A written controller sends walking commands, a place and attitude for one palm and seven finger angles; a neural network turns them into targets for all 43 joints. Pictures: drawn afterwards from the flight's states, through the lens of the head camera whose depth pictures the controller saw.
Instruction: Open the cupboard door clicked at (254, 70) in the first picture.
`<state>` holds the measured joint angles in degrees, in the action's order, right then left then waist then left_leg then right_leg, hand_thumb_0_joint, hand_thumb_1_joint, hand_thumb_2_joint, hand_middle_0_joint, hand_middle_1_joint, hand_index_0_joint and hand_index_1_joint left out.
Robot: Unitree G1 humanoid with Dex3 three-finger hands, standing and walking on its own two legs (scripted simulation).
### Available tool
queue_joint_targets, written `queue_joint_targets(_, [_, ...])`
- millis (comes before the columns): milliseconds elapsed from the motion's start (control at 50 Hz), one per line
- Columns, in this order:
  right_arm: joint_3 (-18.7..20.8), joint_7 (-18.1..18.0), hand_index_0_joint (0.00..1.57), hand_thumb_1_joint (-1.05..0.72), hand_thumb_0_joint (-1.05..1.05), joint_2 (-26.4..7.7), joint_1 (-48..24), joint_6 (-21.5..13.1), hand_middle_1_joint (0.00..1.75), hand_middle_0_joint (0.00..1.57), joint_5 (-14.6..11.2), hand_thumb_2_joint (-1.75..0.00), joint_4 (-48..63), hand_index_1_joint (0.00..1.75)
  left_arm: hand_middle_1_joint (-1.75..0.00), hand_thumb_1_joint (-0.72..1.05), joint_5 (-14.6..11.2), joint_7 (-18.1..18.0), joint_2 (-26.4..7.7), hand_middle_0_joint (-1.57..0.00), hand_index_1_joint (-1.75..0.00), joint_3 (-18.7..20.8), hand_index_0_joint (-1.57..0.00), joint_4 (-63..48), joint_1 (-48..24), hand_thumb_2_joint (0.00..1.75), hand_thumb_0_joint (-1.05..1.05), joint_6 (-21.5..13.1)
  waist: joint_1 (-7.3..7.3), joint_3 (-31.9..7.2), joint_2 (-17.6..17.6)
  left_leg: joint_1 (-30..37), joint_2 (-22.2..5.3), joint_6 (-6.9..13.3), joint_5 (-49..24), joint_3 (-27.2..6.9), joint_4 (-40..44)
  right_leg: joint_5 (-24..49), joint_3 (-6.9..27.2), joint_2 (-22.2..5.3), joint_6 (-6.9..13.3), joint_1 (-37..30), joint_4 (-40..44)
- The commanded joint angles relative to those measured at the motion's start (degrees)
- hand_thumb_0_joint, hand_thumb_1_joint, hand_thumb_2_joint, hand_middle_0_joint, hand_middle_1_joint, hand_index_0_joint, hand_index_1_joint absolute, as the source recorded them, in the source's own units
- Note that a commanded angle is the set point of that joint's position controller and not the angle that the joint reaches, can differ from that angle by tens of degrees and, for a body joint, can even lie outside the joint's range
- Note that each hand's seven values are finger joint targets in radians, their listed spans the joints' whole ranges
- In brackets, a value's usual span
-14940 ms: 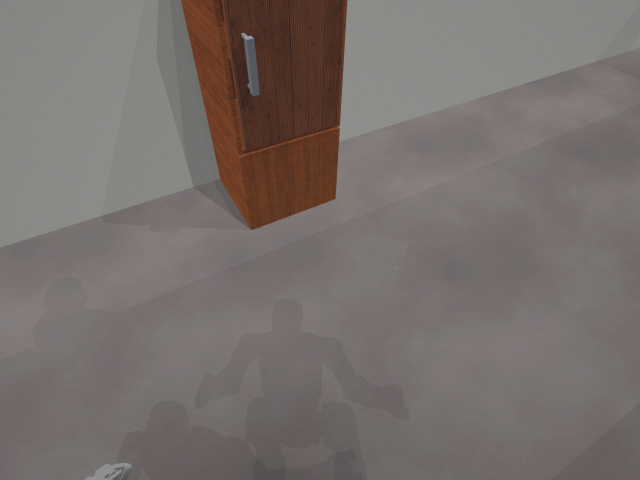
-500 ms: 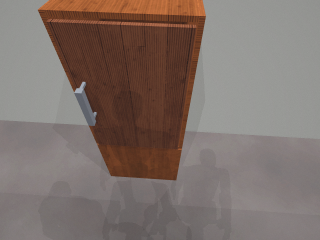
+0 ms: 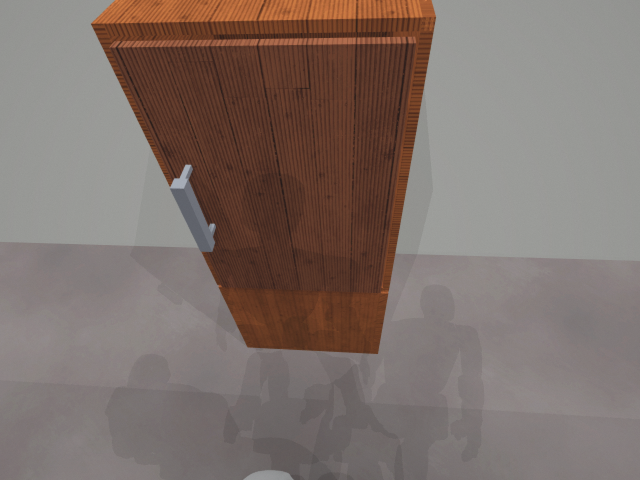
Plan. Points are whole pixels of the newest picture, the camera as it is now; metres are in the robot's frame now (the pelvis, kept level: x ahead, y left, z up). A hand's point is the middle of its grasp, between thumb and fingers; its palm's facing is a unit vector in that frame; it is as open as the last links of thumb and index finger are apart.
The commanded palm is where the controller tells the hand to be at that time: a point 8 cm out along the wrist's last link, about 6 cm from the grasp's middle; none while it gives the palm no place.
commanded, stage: shuffle to correct the standing spot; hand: left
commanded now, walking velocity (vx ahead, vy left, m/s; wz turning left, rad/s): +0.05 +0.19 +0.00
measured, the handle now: (197, 209) +0.54 +0.27 -0.03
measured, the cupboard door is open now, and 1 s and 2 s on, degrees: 0 0 0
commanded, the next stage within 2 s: come to a stop and stand still in 0.10 s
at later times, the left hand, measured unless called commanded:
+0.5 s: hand out of the picture +0.04 +0.27 -0.18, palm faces +0.03 -0.98 -0.21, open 7.4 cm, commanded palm none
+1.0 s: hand out of the picture +0.06 +0.23 -0.17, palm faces +0.00 -0.98 -0.22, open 7.3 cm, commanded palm none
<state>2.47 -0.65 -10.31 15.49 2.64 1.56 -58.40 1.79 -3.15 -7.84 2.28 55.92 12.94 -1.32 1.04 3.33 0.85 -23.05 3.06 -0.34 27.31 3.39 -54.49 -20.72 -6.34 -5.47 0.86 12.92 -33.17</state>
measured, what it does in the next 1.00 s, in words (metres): steps on the spot: left foot, then right foot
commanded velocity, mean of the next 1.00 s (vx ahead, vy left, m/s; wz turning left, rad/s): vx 0.00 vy -0.04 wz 0.00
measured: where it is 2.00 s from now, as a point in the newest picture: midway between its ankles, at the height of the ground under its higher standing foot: outside the picture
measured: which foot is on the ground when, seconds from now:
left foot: up 0.00-0.24, down 0.26-0.62, up 0.64-0.84, down 0.86-1.00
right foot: down 0.00-0.26, up 0.28-0.58, down 0.60-1.00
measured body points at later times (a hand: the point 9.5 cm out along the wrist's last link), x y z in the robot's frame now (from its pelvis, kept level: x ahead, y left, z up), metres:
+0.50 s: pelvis +0.02 +0.08 +0.00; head +0.05 +0.09 +0.45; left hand +0.04 +0.32 -0.16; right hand +0.09 -0.15 -0.15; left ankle +0.06 +0.20 -0.74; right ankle -0.02 -0.02 -0.70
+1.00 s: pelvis +0.01 +0.05 +0.00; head +0.00 +0.05 +0.45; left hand +0.06 +0.28 -0.15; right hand +0.02 -0.18 -0.15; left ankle +0.00 +0.15 -0.74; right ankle -0.01 -0.02 -0.74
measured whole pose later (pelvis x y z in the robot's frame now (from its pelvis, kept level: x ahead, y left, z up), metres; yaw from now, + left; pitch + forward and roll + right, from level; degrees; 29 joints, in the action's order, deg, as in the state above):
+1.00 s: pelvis +0.01 +0.05 +0.00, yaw -1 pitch -1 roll +0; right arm 0.2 -1.7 -8.8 17.1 -0.1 1.2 -60.0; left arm 0.8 -2.6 -9.7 -0.1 57.9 15.6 -0.6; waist -0.7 -0.6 0.0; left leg -11.6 -0.5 1.4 16.6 4.5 -29.0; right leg -16.4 -4.6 3.3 4.5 10.4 -27.4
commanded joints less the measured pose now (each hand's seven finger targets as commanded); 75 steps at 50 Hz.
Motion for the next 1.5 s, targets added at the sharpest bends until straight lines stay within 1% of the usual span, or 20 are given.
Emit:
queue_joint_targets(0, [1.01,1.58,0.20,-0.90,0.00,-3.03,-2.25,-0.58,0.30,0.20,-0.19,-0.90,5.73,0.30,-0.30,0.90,0.05,-0.12,-11.60,-0.20,-0.30,2.91,-0.20,-1.15,5.93,0.90,0.00,-0.52,0.95,-0.57,-10.57,-10.87,-5.16,-1.93,-5.80,-3.03,-7.47,33.88,11.83,-15.43,9.39,-5.01,13.41])
queue_joint_targets(120, [0.85,2.25,0.20,-0.90,0.00,-2.76,-5.83,-1.12,0.30,0.20,-1.05,-0.90,7.27,0.30,-0.30,0.90,0.55,1.00,-15.85,-0.20,-0.30,3.99,-0.20,-1.70,4.83,0.90,0.00,0.34,1.92,-0.43,-12.39,0.52,-3.19,-2.54,-9.82,2.57,11.80,21.79,9.31,-12.98,6.51,1.12,12.15])
queue_joint_targets(200, [1.26,1.45,0.20,-0.90,0.00,-5.11,1.09,-2.44,0.30,0.20,-1.04,-0.90,5.18,0.30,-0.30,0.90,0.40,1.11,-14.99,-0.20,-0.30,3.84,-0.20,-1.57,4.70,0.90,0.00,1.64,-1.30,-3.89,-8.94,16.82,-2.80,-1.94,-18.18,4.66,28.31,17.53,5.93,-8.37,2.68,5.32,-0.05])
queue_joint_targets(220, [2.13,0.87,0.20,-0.90,0.00,-9.18,4.89,-3.09,0.30,0.20,-0.59,-0.90,4.18,0.30,-0.30,0.90,0.01,1.24,-11.22,-0.20,-0.30,3.01,-0.20,-1.80,5.94,0.90,0.00,2.15,-2.73,-7.94,2.56,23.99,-10.59,0.51,-27.46,-2.90,29.64,5.19,1.83,-3.36,0.36,9.54,-9.67])
queue_joint_targets(240, [3.10,0.39,0.20,-0.90,0.00,-13.90,7.82,-3.13,0.30,0.20,-0.37,-0.90,4.26,0.30,-0.30,0.90,-0.33,1.15,-6.77,-0.20,-0.30,1.84,-0.20,-2.87,6.12,0.90,0.00,2.86,-3.61,-8.83,15.46,21.45,-22.89,6.56,-36.87,-19.28,34.62,-18.68,0.97,2.55,-2.20,15.44,-22.07])
queue_joint_targets(260, [2.69,-0.10,0.20,-0.90,0.00,-14.19,7.06,-2.53,0.30,0.20,-0.12,-0.90,4.76,0.30,-0.30,0.90,-0.51,0.58,-6.86,-0.20,-0.30,1.71,-0.20,-3.03,5.58,0.90,0.00,3.35,-4.02,-7.38,10.28,14.17,-25.41,10.93,-32.07,-20.93,37.59,-18.60,6.78,2.23,-0.65,13.56,-27.72])
queue_joint_targets(280, [2.14,-0.30,0.20,-0.90,0.00,-12.69,4.27,-2.80,0.30,0.20,0.60,-0.90,5.82,0.30,-0.30,0.90,-0.40,0.78,-5.67,-0.20,-0.30,1.43,-0.20,-3.94,5.65,0.90,0.00,2.87,-2.65,-2.73,4.41,9.12,-25.88,13.08,-25.45,-20.33,38.71,-14.93,6.38,1.07,0.05,14.42,-30.46])
queue_joint_targets(340, [0.15,-0.91,0.20,-0.90,0.00,-6.98,-3.40,-4.17,0.30,0.20,0.21,-0.90,5.37,0.30,-0.30,0.90,-0.16,1.72,-6.85,-0.20,-0.30,1.22,-0.20,0.43,8.13,0.90,0.00,2.25,0.27,-3.79,12.04,7.12,-18.82,9.02,-25.02,-12.85,39.31,-4.94,7.98,0.68,-0.42,10.79,-27.96])
queue_joint_targets(460, [1.52,-1.94,0.20,-0.90,0.00,-9.15,0.65,-3.11,0.30,0.20,0.64,-0.90,2.78,0.30,-0.30,0.90,-0.62,2.65,-6.05,-0.20,-0.30,0.68,-0.20,-0.33,4.39,0.90,0.00,3.36,-2.24,-4.28,6.06,13.41,-21.55,10.46,-32.27,-13.25,37.42,-8.22,5.58,2.87,-1.16,8.94,-13.30])
queue_joint_targets(540, [1.75,-1.63,0.20,-0.90,0.00,-8.80,-0.74,-2.69,0.30,0.20,0.23,-0.90,2.11,0.30,-0.30,0.90,-0.65,2.56,-5.26,-0.20,-0.30,0.69,-0.20,0.59,7.45,0.90,0.00,2.51,-0.41,-4.65,3.52,7.77,-18.69,8.06,-26.24,-11.49,33.66,1.92,4.20,4.19,-0.48,-1.94,3.50])
queue_joint_targets(560, [1.48,-1.42,0.20,-0.90,0.00,-7.81,-0.63,-2.75,0.30,0.20,-0.16,-0.90,1.98,0.30,-0.30,0.90,-0.53,2.39,-5.64,-0.20,-0.30,0.75,-0.20,1.11,9.18,0.90,0.00,2.05,0.41,-6.00,0.16,5.71,-15.60,5.74,-21.95,-8.94,30.69,7.31,5.87,3.37,-0.43,-6.57,10.43])
queue_joint_targets(580, [0.92,-1.19,0.20,-0.90,0.00,-4.85,-0.75,-2.71,0.30,0.20,-0.81,-0.90,2.11,0.30,-0.30,0.90,-0.07,2.05,-8.15,-0.20,-0.30,0.97,-0.20,1.13,9.18,0.90,0.00,1.57,0.27,-4.94,-7.89,1.16,-10.31,2.27,-12.83,-3.27,25.31,8.61,13.68,-3.07,1.03,-8.42,15.81])
queue_joint_targets(600, [1.18,-0.77,0.20,-0.90,0.00,-7.75,-5.63,-3.13,0.30,0.20,-1.09,-0.90,5.45,0.30,-0.30,0.90,0.83,-0.03,-8.74,-0.20,-0.30,0.22,-0.20,0.55,9.90,0.90,0.00,1.57,0.93,-2.58,-6.68,5.60,-6.89,-0.89,-10.06,2.12,16.07,19.47,19.94,-6.13,2.74,1.41,16.37])
queue_joint_targets(620, [0.40,0.30,0.20,-0.90,0.00,-3.58,-4.16,-2.38,0.30,0.20,-0.47,-0.90,6.92,0.30,-0.30,0.90,-0.08,0.35,-11.39,-0.20,-0.30,-0.52,-0.20,-2.64,3.95,0.90,0.00,0.63,-1.72,-3.40,-5.55,3.83,-5.80,-0.41,-3.56,0.62,11.24,5.84,17.76,-6.74,4.68,4.46,18.12])
queue_joint_targets(680, [0.14,0.35,0.20,-0.90,0.00,-2.75,-1.94,-2.15,0.30,0.20,-0.29,-0.90,5.63,0.30,-0.30,0.90,-0.23,-0.10,-9.02,-0.20,-0.30,0.05,-0.20,-3.20,3.85,0.90,0.00,-1.19,-2.09,-4.02,-6.90,-0.70,-5.87,0.85,-5.14,-1.00,6.13,28.08,16.25,-6.42,7.65,-3.18,14.36])
queue_joint_targets(740, [-0.35,0.07,0.20,-0.90,0.00,-1.63,-0.87,-2.35,0.30,0.20,-0.72,-0.90,5.47,0.30,-0.30,0.90,-0.08,-0.32,-8.78,-0.20,-0.30,-0.08,-0.20,-3.11,4.22,0.90,0.00,-1.26,-1.89,-3.58,-7.97,1.75,-5.75,0.90,-3.01,-0.39,12.17,32.89,13.98,-6.35,9.17,-4.25,12.56])
queue_joint_targets(820, [-1.02,-0.42,0.20,-0.90,0.00,-2.14,4.31,-3.02,0.30,0.20,-0.67,-0.90,2.62,0.30,-0.30,0.90,-0.98,0.04,-8.72,-0.20,-0.30,-0.61,-0.20,-2.66,2.95,0.90,0.00,-0.57,-3.33,-1.38,-4.08,12.56,-5.81,1.51,-11.63,-1.85,27.68,14.51,13.10,-2.81,5.52,3.41,12.20])
queue_joint_targets(900, [-1.68,-0.88,0.20,-0.90,0.00,-3.27,3.01,-4.01,0.30,0.20,-0.35,-0.90,1.02,0.30,-0.30,0.90,-1.26,0.25,-7.66,-0.20,-0.30,-0.96,-0.20,-1.18,4.39,0.90,0.00,-0.42,-1.24,-0.64,6.06,9.21,-10.54,3.91,-20.00,-7.09,31.74,13.42,10.62,0.75,2.36,-0.84,10.60])
queue_joint_targets(1020, [-2.31,-1.05,0.20,-0.90,0.00,-3.60,3.09,-3.88,0.30,0.20,-0.46,-0.90,-0.30,0.30,-0.30,0.90,-1.29,0.75,-7.74,-0.20,-0.30,-1.70,-0.20,0.91,5.42,0.90,0.00,-0.53,-1.28,0.89,-1.89,9.11,-8.98,2.92,-13.07,-5.34,33.27,7.94,12.89,-0.30,2.66,-1.16,14.97])
queue_joint_targets(1480, [-2.89,-1.56,0.20,-0.90,0.00,-4.01,3.04,-4.73,0.30,0.20,-0.91,-0.90,-5.58,0.30,-0.30,0.90,-1.19,0.64,-7.49,-0.20,-0.30,-2.35,-0.20,5.69,7.63,0.90,0.00,-0.95,-1.00,-0.47,-0.56,12.64,-9.82,3.06,-21.42,-5.00,33.72,19.98,11.88,-0.94,2.57,-3.75,12.51])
